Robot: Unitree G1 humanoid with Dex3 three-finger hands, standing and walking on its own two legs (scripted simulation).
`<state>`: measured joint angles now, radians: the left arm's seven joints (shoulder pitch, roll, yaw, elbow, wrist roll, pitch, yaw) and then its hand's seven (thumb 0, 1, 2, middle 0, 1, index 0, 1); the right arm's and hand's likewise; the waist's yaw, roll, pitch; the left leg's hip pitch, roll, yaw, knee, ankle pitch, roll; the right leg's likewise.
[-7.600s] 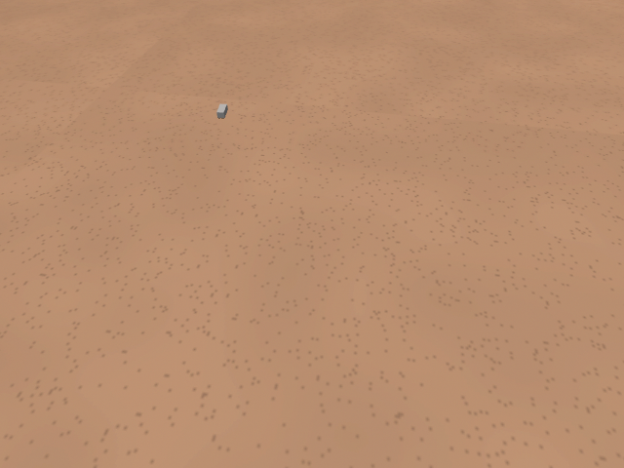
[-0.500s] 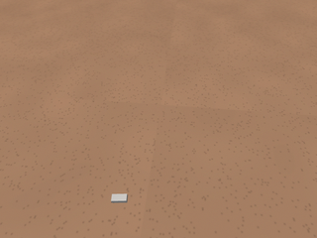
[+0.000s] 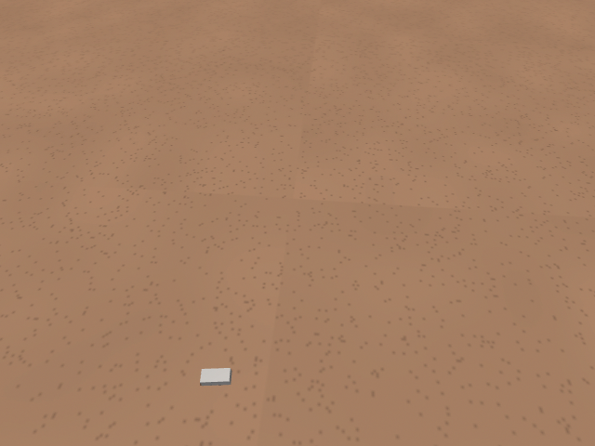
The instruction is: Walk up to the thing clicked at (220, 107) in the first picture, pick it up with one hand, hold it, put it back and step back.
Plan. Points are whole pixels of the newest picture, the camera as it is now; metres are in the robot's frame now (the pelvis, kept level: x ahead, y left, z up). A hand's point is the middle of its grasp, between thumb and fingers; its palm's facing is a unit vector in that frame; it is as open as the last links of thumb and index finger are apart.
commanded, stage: stand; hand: left
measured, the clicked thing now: (216, 376) +0.46 +0.29 -0.76
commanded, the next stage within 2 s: none
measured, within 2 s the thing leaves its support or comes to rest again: neither
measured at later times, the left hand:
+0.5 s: hand out of the picture +0.07 +0.24 -0.16, palm faces -0.01 -0.94 -0.34, open 7.4 cm
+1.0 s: hand out of the picture +0.07 +0.24 -0.16, palm faces -0.03 -0.94 -0.35, open 7.4 cm
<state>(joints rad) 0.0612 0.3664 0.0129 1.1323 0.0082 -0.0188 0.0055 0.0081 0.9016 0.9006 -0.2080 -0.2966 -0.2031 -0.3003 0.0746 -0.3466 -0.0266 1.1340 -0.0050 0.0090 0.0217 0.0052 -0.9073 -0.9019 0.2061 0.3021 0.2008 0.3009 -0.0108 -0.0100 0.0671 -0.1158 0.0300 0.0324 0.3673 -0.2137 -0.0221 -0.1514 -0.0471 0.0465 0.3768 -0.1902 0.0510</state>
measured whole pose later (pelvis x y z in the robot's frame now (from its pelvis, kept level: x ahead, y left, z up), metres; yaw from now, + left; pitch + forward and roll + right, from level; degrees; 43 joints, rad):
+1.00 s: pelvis +0.00 -0.01 +0.00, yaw +0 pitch -2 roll +0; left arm 0.10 0.36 0.00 1.12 0.01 -0.01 -0.01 0.01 0.90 0.90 -0.21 -0.30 -0.20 -0.30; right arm 0.10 -0.35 -0.01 1.15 -0.01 0.00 0.02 0.01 -0.91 -0.90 0.21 0.30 0.20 0.30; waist 0.00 -0.01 0.06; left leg -0.11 0.05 0.02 0.33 -0.19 -0.04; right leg -0.14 -0.03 0.03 0.34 -0.17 0.03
